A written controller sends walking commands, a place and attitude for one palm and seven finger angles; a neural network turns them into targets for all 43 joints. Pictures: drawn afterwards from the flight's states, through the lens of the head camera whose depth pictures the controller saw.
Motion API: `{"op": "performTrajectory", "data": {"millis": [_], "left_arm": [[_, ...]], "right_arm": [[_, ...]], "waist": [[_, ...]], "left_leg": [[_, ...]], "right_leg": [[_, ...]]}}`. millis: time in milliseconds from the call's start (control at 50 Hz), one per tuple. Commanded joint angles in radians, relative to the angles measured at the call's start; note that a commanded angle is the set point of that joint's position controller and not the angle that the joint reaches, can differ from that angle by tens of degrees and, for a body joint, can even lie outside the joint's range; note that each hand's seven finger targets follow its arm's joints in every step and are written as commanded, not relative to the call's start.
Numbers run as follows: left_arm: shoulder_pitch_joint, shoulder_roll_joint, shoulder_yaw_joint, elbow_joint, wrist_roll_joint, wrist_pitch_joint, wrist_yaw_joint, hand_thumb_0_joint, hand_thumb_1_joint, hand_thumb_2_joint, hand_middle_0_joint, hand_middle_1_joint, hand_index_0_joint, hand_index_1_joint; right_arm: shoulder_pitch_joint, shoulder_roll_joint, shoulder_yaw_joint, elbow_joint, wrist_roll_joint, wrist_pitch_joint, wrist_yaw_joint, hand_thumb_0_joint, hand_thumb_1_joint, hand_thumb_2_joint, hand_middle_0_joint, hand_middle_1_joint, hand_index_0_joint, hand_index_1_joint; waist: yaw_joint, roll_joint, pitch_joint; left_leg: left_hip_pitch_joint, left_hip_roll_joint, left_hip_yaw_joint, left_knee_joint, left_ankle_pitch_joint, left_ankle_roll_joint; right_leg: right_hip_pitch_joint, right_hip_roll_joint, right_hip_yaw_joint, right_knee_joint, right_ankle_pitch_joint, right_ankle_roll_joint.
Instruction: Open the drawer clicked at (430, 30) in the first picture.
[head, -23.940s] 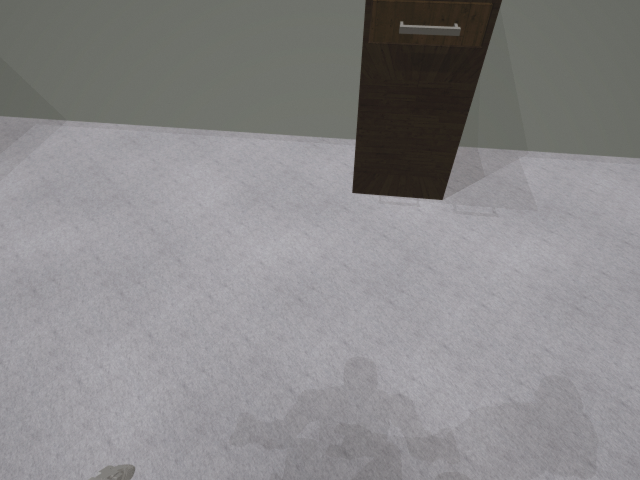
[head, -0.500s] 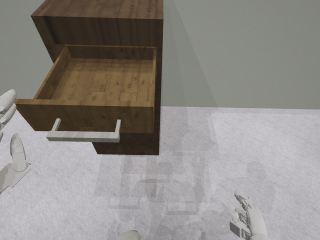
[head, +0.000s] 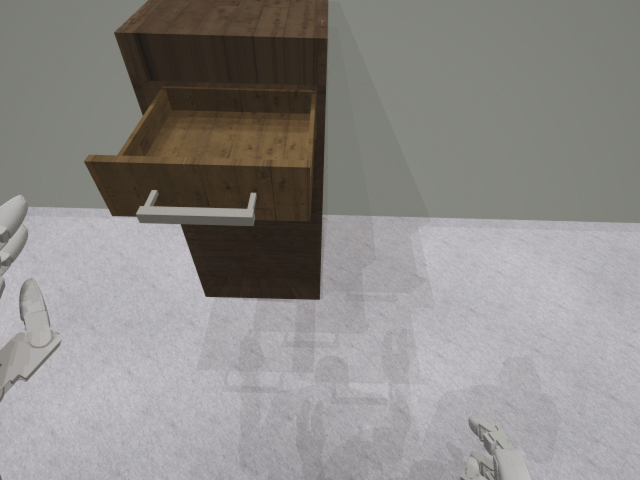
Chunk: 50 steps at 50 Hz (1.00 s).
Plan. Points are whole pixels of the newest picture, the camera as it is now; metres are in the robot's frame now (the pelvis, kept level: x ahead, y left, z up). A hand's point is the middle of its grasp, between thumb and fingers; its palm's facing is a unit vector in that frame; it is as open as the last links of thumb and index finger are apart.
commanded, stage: stop stepping back and stand still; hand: left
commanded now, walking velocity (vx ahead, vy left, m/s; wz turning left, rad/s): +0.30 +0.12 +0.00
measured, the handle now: (199, 206) +0.55 +0.25 +0.01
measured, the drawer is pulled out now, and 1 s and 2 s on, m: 0.30 0.30 0.30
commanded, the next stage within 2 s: let the arm hang, fingers relaxed in 0.48 s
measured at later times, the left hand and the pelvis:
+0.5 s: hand (35, 399) +0.14 +0.22 +0.19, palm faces +0.42 -0.79 -0.44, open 7.4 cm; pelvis -0.04 -0.01 +0.00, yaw +2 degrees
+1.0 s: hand out of the picture -0.06 +0.19 -0.17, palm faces +0.11 -0.97 -0.22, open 7.0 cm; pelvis -0.04 +0.00 +0.00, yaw +5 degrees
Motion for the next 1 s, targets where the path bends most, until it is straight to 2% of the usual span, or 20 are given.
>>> {"op": "performTrajectory", "data": {"millis": [0,60,120,140,180,280,300,340,400,480,540,560,620,680,700,740,760,800,900,980], "left_arm": [[-0.059,0.167,0.099,-0.141,0.004,-0.062,0.022,0.000,0.900,0.900,-0.200,-0.300,-0.200,-0.300],[-0.060,0.171,0.104,-0.174,0.013,-0.080,0.035,0.000,0.900,0.900,-0.200,-0.300,-0.200,-0.300],[-0.078,0.175,0.118,-0.270,0.016,-0.109,0.044,0.000,0.900,0.900,-0.200,-0.300,-0.200,-0.300],[-0.079,0.220,0.149,-0.268,0.010,-0.117,0.042,0.000,0.900,0.900,-0.200,-0.300,-0.200,-0.300],[-0.020,0.179,0.136,-0.179,0.023,-0.099,0.034,0.000,0.900,0.900,-0.200,-0.300,-0.200,-0.300],[-0.021,0.158,0.116,-0.105,0.015,-0.082,0.033,0.000,0.900,0.900,-0.200,-0.300,-0.200,-0.300],[-0.036,0.169,0.120,-0.103,0.020,-0.081,0.031,0.000,0.900,0.900,-0.200,-0.300,-0.200,-0.300],[-0.050,0.223,0.170,-0.098,0.006,-0.086,0.029,0.000,0.900,0.900,-0.200,-0.300,-0.200,-0.300],[-0.046,0.176,0.141,-0.132,0.009,-0.103,0.018,0.000,0.900,0.900,-0.200,-0.300,-0.200,-0.300],[-0.052,0.180,0.133,-0.189,0.014,-0.111,0.027,0.000,0.900,0.900,-0.200,-0.300,-0.200,-0.300],[-0.039,0.157,0.113,-0.195,0.007,-0.108,0.037,0.000,0.900,0.900,-0.200,-0.300,-0.200,-0.300],[-0.094,-0.073,-0.288,0.645,0.104,0.100,-0.115,0.000,0.900,0.900,-0.200,-0.300,-0.200,-0.300],[-0.193,-0.091,-0.286,0.696,0.079,0.193,-0.135,0.000,0.900,0.900,-0.200,-0.300,-0.200,-0.300],[-0.240,-0.061,-0.303,0.904,0.068,0.187,-0.138,0.000,0.900,0.900,-0.200,-0.300,-0.200,-0.300],[-0.218,-0.030,-0.298,0.996,0.068,0.187,-0.139,0.000,0.900,0.900,-0.200,-0.300,-0.200,-0.300],[-0.249,0.081,-0.298,1.141,0.070,0.181,-0.138,0.000,0.900,0.900,-0.200,-0.300,-0.200,-0.300],[-0.302,0.096,-0.314,1.197,0.067,0.184,-0.144,0.000,0.900,0.900,-0.200,-0.300,-0.200,-0.300],[-0.386,0.055,-0.330,1.306,0.058,0.182,-0.138,0.000,0.900,0.900,-0.200,-0.300,-0.200,-0.300],[-0.329,-0.031,-0.335,1.510,0.048,0.188,-0.129,0.000,0.900,0.900,-0.200,-0.300,-0.200,-0.300],[-0.288,-0.053,-0.344,1.615,0.048,0.188,-0.127,0.000,0.900,0.900,-0.200,-0.300,-0.200,-0.300]], "right_arm": [[-0.120,-0.125,-0.050,-0.168,-0.006,-0.059,-0.031,0.000,-0.900,-0.900,0.200,0.300,0.200,0.300],[-0.085,-0.129,-0.045,-0.156,-0.012,-0.090,-0.044,0.000,-0.900,-0.900,0.200,0.300,0.200,0.300],[-0.062,-0.161,-0.066,-0.181,-0.012,-0.119,-0.035,0.000,-0.900,-0.900,0.200,0.300,0.200,0.300],[-0.049,-0.144,-0.061,-0.158,-0.011,-0.124,-0.033,0.000,-0.900,-0.900,0.200,0.300,0.200,0.300],[-0.056,-0.131,-0.061,-0.149,0.000,-0.137,-0.022,0.000,-0.900,-0.900,0.200,0.300,0.200,0.300],[-0.078,-0.152,-0.056,-0.139,-0.006,-0.116,-0.028,0.000,-0.900,-0.900,0.200,0.300,0.200,0.300],[-0.090,-0.151,-0.063,-0.143,-0.006,-0.104,-0.029,0.000,-0.900,-0.900,0.200,0.300,0.200,0.300],[-0.092,-0.143,-0.071,-0.152,-0.004,-0.088,-0.017,0.000,-0.900,-0.900,0.200,0.300,0.200,0.300],[-0.059,-0.130,-0.078,-0.137,0.002,-0.080,-0.002,0.000,-0.900,-0.900,0.200,0.300,0.200,0.300],[-0.101,-0.108,-0.056,-0.150,-0.005,-0.077,-0.023,0.000,-0.900,-0.900,0.200,0.300,0.200,0.300],[-0.078,-0.130,-0.060,-0.152,-0.009,-0.093,-0.040,0.000,-0.900,-0.900,0.200,0.300,0.200,0.300],[-0.006,-0.296,-0.108,0.100,-0.025,-0.102,0.076,0.000,-0.900,-0.900,0.200,0.300,0.200,0.300],[0.018,-0.217,-0.080,0.028,-0.043,-0.011,0.053,0.000,-0.900,-0.900,0.200,0.300,0.200,0.300],[-0.035,-0.228,-0.061,0.036,-0.047,0.013,0.041,0.000,-0.900,-0.900,0.200,0.300,0.200,0.300],[-0.069,-0.221,-0.058,0.048,-0.036,0.026,0.040,0.000,-0.900,-0.900,0.200,0.300,0.200,0.300],[-0.037,-0.135,-0.045,0.073,-0.014,0.046,0.049,0.000,-0.900,-0.900,0.200,0.300,0.200,0.300],[-0.005,-0.129,-0.047,0.105,-0.016,0.064,0.052,0.000,-0.900,-0.900,0.200,0.300,0.200,0.300],[0.007,-0.129,-0.044,0.171,-0.022,0.079,0.047,0.000,-0.900,-0.900,0.200,0.300,0.200,0.300],[0.019,-0.117,-0.038,0.293,-0.023,0.070,0.034,0.000,-0.900,-0.900,0.200,0.300,0.200,0.300],[0.059,-0.118,-0.044,0.356,-0.019,0.071,0.026,0.000,-0.900,-0.900,0.200,0.300,0.200,0.300]], "waist": [[-0.018,-0.136,0.001],[-0.024,-0.041,-0.023],[-0.014,0.309,-0.058],[-0.036,0.328,-0.043],[-0.024,0.172,0.057],[-0.008,0.161,0.027],[-0.005,0.060,0.018],[-0.004,-0.217,0.008],[-0.022,-0.130,-0.026],[-0.012,-0.119,-0.005],[-0.021,0.040,0.003],[-0.080,0.228,0.073],[-0.049,0.082,-0.073],[0.018,-0.020,-0.095],[0.046,-0.019,-0.098],[0.009,-0.111,-0.025],[-0.021,-0.027,0.005],[-0.032,-0.166,0.063],[-0.004,0.181,0.036],[0.006,0.077,0.016]], "left_leg": [[0.083,0.028,0.022,-0.047,-0.068,0.029],[0.228,0.015,0.062,-0.404,-0.087,0.058],[0.314,0.286,-0.342,-0.609,-0.110,0.180],[0.259,0.348,-0.445,-0.689,-0.271,0.218],[0.146,0.320,-0.353,-0.681,-0.248,0.226],[-0.041,0.203,-0.097,-0.531,-0.231,0.114],[-0.101,0.140,-0.041,-0.381,-0.214,0.084],[-0.201,0.004,0.023,0.122,-0.135,0.026],[-0.083,0.047,-0.035,0.215,-0.050,0.008],[0.181,0.055,0.023,-0.176,-0.006,0.032],[0.274,0.068,-0.015,-0.455,-0.005,0.049],[0.185,0.191,-0.230,-0.340,0.213,0.101],[0.136,0.278,-0.379,-0.429,0.396,0.201],[0.152,0.220,-0.219,-0.341,0.681,0.162],[0.086,0.159,-0.154,-0.307,0.526,0.110],[0.042,-0.015,-0.007,-0.195,0.014,0.002],[0.142,-0.022,-0.004,-0.188,-0.076,-0.001],[0.204,-0.010,-0.025,-0.221,0.053,0.011],[0.205,0.082,-0.125,-0.474,0.065,0.032],[0.199,0.092,-0.142,-0.532,0.008,0.041]], "right_leg": [[-0.165,-0.279,0.270,-0.343,-0.445,-0.084],[-0.109,-0.219,0.221,-0.251,-0.442,-0.061],[-0.196,0.014,-0.041,0.290,-0.218,0.047],[-0.262,0.002,0.000,0.458,-0.285,0.056],[-0.266,-0.052,0.047,0.494,-0.198,0.049],[0.149,-0.010,-0.078,0.037,-0.161,0.045],[0.223,-0.045,0.011,-0.076,-0.175,0.020],[0.182,-0.386,0.562,-0.331,-0.177,-0.136],[0.025,-0.343,0.416,-0.329,-0.269,-0.134],[-0.127,-0.277,0.214,-0.303,-0.270,-0.084],[-0.095,-0.172,0.139,-0.153,-0.267,-0.014],[-0.292,-0.125,0.027,0.192,-0.107,0.044],[-0.249,-0.024,0.067,0.488,-0.342,0.070],[-0.056,-0.024,0.070,0.251,-0.204,0.069],[0.087,-0.037,0.094,0.090,-0.012,0.062],[0.058,-0.275,0.385,-0.166,0.155,-0.040],[-0.062,-0.288,0.389,-0.198,-0.020,-0.078],[-0.111,-0.182,0.320,-0.215,-0.062,-0.056],[0.023,-0.066,0.177,-0.143,-0.070,0.006],[0.094,-0.066,0.146,-0.160,-0.035,0.009]]}}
